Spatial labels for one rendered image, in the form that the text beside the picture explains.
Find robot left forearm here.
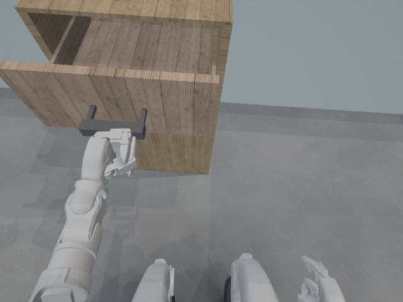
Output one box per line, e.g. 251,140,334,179
28,179,108,302

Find robot right thigh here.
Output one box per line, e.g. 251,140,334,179
231,258,280,302

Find right robot shin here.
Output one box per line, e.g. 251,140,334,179
231,254,253,302

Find drawer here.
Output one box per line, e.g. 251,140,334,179
0,16,219,137

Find robot right hand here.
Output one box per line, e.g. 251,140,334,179
298,256,346,302

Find handle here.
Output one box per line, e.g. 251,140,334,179
78,104,147,140

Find robot left hand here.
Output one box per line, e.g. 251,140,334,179
81,128,137,186

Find cabinet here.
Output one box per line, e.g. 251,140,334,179
14,0,233,174

